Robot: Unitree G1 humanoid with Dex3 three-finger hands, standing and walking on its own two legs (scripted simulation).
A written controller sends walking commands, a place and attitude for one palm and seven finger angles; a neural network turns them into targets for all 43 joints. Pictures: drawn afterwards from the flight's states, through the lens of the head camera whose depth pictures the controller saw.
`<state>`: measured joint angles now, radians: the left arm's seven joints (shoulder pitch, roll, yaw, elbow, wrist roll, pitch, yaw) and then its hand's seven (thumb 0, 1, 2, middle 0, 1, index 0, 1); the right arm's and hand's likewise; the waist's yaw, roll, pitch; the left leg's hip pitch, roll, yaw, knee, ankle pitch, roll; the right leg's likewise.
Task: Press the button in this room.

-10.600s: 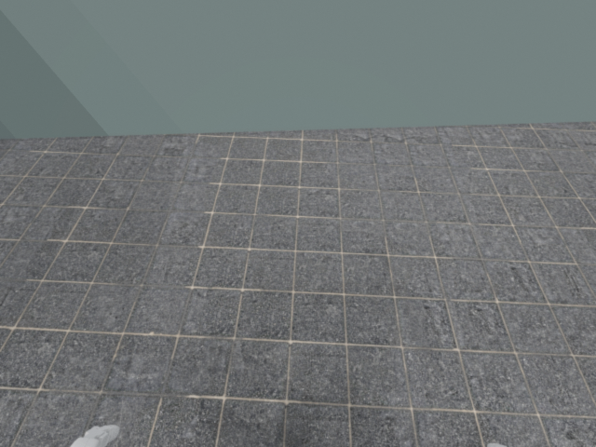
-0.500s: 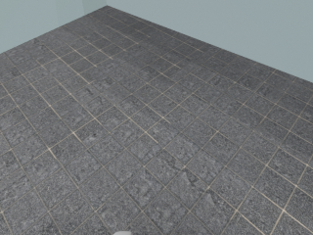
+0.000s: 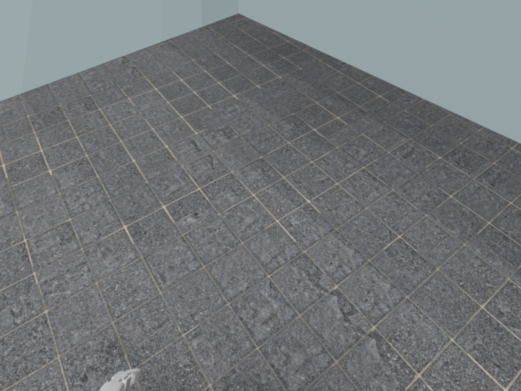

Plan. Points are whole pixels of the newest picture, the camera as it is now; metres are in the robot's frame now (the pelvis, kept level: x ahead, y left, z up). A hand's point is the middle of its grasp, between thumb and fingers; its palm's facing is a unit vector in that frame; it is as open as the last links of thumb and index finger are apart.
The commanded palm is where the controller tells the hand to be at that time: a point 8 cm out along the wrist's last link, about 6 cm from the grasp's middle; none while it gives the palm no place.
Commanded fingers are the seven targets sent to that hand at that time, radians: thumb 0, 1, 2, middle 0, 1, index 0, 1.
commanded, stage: turn or walk to find it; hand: left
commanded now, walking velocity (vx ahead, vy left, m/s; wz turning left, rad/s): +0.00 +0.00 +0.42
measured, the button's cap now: out of the picture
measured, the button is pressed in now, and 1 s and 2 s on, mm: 0 0 0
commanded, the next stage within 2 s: none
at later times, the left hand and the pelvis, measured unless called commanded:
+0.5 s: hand out of the picture -0.06 +0.23 -0.19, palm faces +0.29 -0.93 -0.23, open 7.4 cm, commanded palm none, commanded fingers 0.00 0.90 0.90 -0.20 -0.30 -0.20 -0.30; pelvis -0.04 +0.02 -0.01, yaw +14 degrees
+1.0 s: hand out of the picture -0.04 +0.20 -0.14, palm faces +0.44 -0.85 -0.28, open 7.4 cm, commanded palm none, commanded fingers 0.00 0.90 0.90 -0.20 -0.30 -0.20 -0.30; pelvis -0.06 -0.02 +0.00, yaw +27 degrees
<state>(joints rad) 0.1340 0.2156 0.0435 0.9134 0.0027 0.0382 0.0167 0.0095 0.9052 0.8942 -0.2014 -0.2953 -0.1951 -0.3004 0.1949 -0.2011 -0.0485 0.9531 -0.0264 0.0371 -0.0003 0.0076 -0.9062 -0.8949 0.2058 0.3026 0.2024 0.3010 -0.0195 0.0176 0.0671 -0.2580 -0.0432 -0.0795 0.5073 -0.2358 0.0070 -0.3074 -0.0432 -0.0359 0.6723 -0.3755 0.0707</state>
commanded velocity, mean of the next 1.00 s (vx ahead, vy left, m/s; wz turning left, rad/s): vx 0.00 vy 0.00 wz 0.42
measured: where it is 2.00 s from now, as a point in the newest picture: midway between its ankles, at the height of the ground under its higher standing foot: outside the picture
